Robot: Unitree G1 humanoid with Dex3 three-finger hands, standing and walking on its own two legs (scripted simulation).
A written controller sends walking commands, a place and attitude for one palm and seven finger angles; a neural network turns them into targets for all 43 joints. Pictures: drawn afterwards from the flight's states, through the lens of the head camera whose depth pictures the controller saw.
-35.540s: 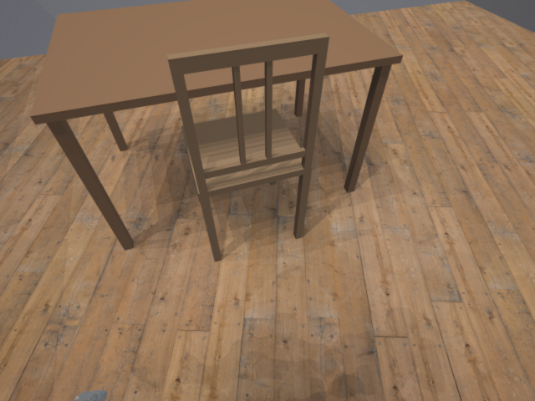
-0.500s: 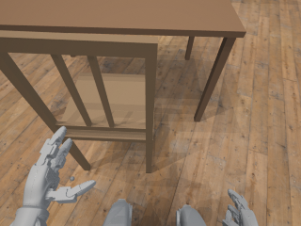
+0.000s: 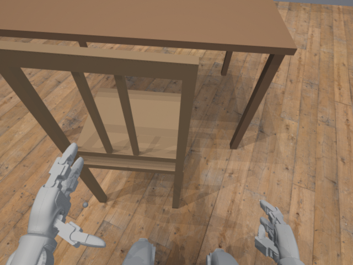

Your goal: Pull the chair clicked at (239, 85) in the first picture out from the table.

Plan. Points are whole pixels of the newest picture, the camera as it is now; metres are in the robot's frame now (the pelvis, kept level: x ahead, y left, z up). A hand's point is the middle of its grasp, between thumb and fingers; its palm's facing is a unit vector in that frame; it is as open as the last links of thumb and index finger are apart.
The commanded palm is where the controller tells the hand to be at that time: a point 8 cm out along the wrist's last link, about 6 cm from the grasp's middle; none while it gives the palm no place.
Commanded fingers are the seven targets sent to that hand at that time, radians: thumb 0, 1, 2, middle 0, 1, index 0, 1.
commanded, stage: raise the hand toward the chair's back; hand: left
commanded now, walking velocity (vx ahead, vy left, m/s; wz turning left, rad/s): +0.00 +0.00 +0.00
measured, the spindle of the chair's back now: (96, 119) +0.46 +0.25 +0.02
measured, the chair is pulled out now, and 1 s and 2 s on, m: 0.20 0.20 0.20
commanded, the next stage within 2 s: aim the fingers beside a spindle in 0.72 s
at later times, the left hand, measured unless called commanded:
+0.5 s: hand (87, 192) +0.25 +0.19 +0.06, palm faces -0.02 -1.00 -0.07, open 16.9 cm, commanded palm +0.23 +0.25 +0.06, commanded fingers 0.00 -0.50 0.30 -0.06 -0.08 -0.06 -0.08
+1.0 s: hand (93, 195) +0.25 +0.18 +0.05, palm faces -0.03 -1.00 -0.05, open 16.9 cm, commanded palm +0.23 +0.24 +0.05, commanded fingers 0.00 -0.50 0.30 -0.06 -0.08 -0.06 -0.08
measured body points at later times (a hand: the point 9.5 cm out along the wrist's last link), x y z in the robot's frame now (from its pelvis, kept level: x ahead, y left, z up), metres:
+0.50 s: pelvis +0.00 -0.01 +0.01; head +0.07 +0.00 +0.45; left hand +0.24 +0.25 +0.06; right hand +0.17 -0.26 -0.07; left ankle +0.03 +0.13 -0.64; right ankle +0.01 -0.15 -0.64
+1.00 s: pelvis +0.00 -0.01 +0.00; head +0.06 +0.00 +0.45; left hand +0.24 +0.24 +0.06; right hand +0.18 -0.25 -0.07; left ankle +0.03 +0.13 -0.64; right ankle +0.01 -0.15 -0.64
